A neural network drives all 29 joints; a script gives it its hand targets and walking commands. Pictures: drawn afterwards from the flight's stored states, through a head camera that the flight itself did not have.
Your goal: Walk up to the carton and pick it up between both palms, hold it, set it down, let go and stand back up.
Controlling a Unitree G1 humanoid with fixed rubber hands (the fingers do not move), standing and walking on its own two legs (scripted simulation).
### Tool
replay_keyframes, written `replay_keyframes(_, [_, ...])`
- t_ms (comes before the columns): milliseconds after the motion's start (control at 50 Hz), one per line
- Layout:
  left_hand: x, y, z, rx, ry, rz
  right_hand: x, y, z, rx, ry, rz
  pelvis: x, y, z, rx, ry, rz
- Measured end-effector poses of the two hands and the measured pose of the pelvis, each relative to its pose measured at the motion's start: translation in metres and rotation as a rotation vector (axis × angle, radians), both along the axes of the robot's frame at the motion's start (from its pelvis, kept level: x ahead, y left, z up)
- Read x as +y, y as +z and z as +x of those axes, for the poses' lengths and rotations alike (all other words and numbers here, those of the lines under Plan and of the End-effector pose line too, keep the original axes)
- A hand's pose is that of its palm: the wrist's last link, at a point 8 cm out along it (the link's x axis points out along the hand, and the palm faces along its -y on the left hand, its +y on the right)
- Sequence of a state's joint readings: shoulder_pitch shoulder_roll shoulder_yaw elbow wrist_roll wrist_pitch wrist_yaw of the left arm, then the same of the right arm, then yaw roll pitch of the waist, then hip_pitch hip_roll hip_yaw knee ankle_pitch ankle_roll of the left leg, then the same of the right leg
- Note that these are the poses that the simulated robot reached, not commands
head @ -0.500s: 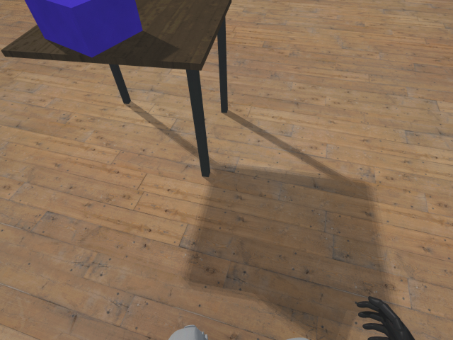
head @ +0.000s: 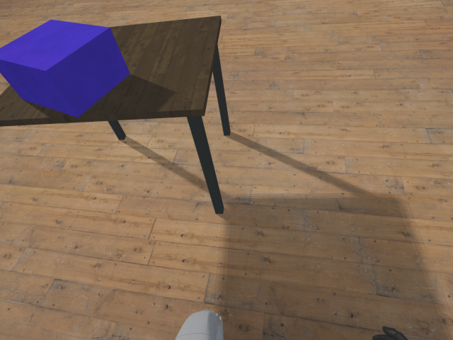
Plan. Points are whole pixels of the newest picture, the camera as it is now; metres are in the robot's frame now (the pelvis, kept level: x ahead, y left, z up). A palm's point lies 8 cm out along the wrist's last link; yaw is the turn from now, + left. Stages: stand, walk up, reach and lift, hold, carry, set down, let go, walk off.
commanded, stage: walk up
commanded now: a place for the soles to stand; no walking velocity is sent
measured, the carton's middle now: (63, 65) +0.98 +0.61 +0.02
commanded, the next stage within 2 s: none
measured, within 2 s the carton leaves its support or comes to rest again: neither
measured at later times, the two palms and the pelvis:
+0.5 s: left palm (69, 239) +0.35 +0.42 -0.08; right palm (301, 309) +0.20 -0.10 -0.12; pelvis +0.20 +0.18 -0.01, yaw -4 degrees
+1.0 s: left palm (4, 227) +0.42 +0.65 -0.12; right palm (209, 211) +0.42 +0.09 -0.11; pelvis +0.34 +0.36 -0.02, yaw -3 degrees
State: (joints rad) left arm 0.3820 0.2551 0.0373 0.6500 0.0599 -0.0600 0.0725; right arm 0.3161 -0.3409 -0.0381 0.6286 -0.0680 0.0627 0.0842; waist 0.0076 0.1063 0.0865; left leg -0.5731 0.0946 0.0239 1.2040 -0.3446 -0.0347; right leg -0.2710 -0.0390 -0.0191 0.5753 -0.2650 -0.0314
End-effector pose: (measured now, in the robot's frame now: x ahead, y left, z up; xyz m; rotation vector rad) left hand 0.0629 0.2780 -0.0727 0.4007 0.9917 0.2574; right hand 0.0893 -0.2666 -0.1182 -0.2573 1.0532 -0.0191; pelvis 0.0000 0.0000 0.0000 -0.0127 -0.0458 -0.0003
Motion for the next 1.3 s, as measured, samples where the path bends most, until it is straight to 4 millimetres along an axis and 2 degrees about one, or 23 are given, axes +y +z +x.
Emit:
replay_keyframes(60, [0.030,-0.001,0.004,0.045,0.019,0.001,0.028,0.012,0.052,-0.073,0.020,0.021,0.022,0.003,0.025,0.003,0.001,-0.004])
replay_keyframes(120, [0.064,-0.009,0.021,0.063,0.030,-0.005,0.061,0.020,0.097,-0.124,0.040,0.025,0.048,-0.001,0.052,0.005,0.002,-0.013])
replay_keyframes(180, [0.102,-0.026,0.049,0.076,0.025,-0.013,0.093,0.021,0.135,-0.168,0.039,0.004,0.082,-0.013,0.083,0.008,-0.007,-0.019])
replay_keyframes(220, [0.127,-0.043,0.074,0.091,0.003,-0.014,0.110,0.015,0.149,-0.196,0.008,-0.020,0.104,-0.025,0.102,0.003,-0.011,-0.001])
replay_keyframes(280, [0.142,-0.050,0.122,0.081,-0.019,-0.043,0.129,0.010,0.143,-0.158,-0.063,-0.033,0.126,-0.025,0.124,-0.005,-0.033,0.003])
replay_keyframes(400, [0.140,-0.022,0.230,-0.049,-0.130,-0.101,0.151,0.012,0.109,0.007,-0.189,-0.064,0.159,-0.005,0.165,-0.001,-0.052,0.003])
replay_keyframes(460, [0.138,-0.012,0.270,-0.096,-0.172,-0.113,0.163,0.005,0.104,0.069,-0.216,-0.057,0.172,-0.003,0.184,0.003,-0.058,0.003])
replay_keyframes(520, [0.140,-0.011,0.299,-0.139,-0.199,-0.103,0.174,-0.010,0.112,0.110,-0.221,-0.035,0.181,-0.012,0.206,0.003,-0.067,0.011])
replay_keyframes(560, [0.150,-0.015,0.309,-0.149,-0.199,-0.074,0.183,-0.023,0.126,0.125,-0.201,-0.024,0.188,-0.020,0.218,-0.005,-0.078,-0.002])
replay_keyframes(600, [0.166,-0.016,0.306,-0.124,-0.168,-0.043,0.194,-0.026,0.148,0.134,-0.173,-0.018,0.197,-0.020,0.228,-0.009,-0.081,-0.008])
replay_keyframes(700, [0.216,-0.007,0.285,-0.019,-0.085,0.001,0.224,-0.011,0.220,0.048,-0.105,-0.011,0.229,-0.006,0.251,-0.012,-0.076,-0.007])
replay_keyframes(760, [0.249,-0.004,0.280,0.022,-0.056,0.009,0.249,-0.001,0.258,-0.004,-0.081,0.007,0.251,-0.001,0.266,-0.010,-0.067,-0.006])
replay_keyframes(840, [0.298,-0.012,0.288,0.047,-0.031,0.005,0.288,0.009,0.303,-0.056,-0.054,0.011,0.286,-0.004,0.289,-0.003,-0.055,-0.014])
replay_keyframes(900, [0.338,-0.029,0.305,0.064,-0.033,0.003,0.319,0.011,0.332,-0.110,-0.051,-0.014,0.320,-0.016,0.310,0.000,-0.053,-0.019])
replay_keyframes(940, [0.361,-0.044,0.322,0.076,-0.040,0.001,0.336,0.008,0.339,-0.137,-0.073,-0.036,0.340,-0.026,0.321,-0.012,-0.053,0.002])
replay_keyframes(980, [0.371,-0.049,0.343,0.075,-0.036,-0.020,0.351,0.007,0.335,-0.125,-0.116,-0.038,0.354,-0.026,0.331,-0.015,-0.058,0.002])
replay_keyframes(1080, [0.373,-0.031,0.408,-0.010,-0.102,-0.073,0.376,0.011,0.314,-0.029,-0.198,-0.054,0.383,-0.011,0.354,-0.007,-0.068,-0.001])
replay_keyframes(1160, [0.375,-0.019,0.446,-0.066,-0.153,-0.088,0.394,0.004,0.311,0.027,-0.220,-0.047,0.402,-0.007,0.371,0.001,-0.076,-0.001])
replay_keyframes(1220, [0.384,-0.019,0.462,-0.100,-0.175,-0.068,0.407,-0.011,0.322,0.052,-0.202,-0.031,0.414,-0.016,0.385,0.006,-0.089,0.004])
replay_keyframes(1300, [0.415,-0.016,0.458,-0.057,-0.145,-0.015,0.432,-0.015,0.353,0.062,-0.151,-0.027,0.437,-0.014,0.394,0.001,-0.099,-0.002])
